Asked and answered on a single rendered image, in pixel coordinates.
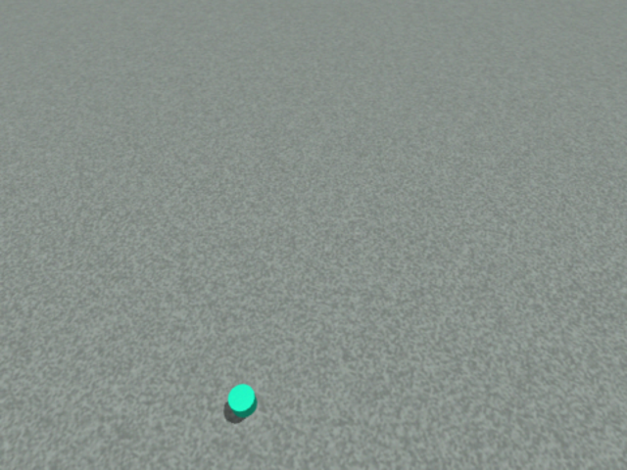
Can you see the tin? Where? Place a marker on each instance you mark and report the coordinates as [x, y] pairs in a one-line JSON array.
[[242, 400]]

